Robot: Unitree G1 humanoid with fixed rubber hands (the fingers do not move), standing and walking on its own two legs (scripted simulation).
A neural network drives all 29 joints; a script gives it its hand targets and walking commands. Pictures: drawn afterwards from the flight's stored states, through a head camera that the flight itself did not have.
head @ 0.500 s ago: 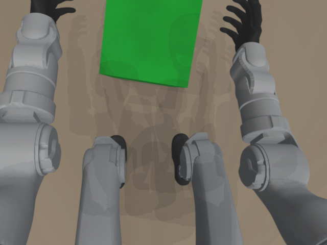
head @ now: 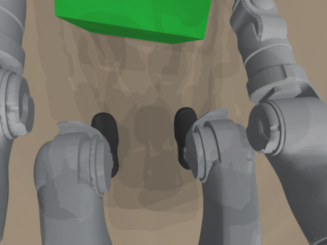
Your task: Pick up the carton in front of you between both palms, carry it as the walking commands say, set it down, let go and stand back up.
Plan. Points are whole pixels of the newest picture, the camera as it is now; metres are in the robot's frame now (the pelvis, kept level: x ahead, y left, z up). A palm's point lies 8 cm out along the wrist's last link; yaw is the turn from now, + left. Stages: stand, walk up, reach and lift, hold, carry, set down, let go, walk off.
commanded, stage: reach and lift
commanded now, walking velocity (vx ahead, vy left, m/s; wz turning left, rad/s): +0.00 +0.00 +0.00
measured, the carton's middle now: out of the picture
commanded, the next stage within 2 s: none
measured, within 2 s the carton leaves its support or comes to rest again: leaves its support in 0.66 s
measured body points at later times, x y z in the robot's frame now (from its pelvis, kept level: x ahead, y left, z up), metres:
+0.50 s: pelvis +0.00 +0.00 +0.00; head +0.38 +0.03 +0.23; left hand +0.59 +0.17 -0.19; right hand +0.56 -0.14 -0.18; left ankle +0.12 +0.12 -0.34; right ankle +0.12 -0.13 -0.34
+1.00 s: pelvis +0.01 -0.01 +0.03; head +0.30 +0.05 +0.37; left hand +0.54 +0.18 -0.06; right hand +0.53 -0.13 -0.04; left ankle +0.12 +0.12 -0.34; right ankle +0.12 -0.14 -0.34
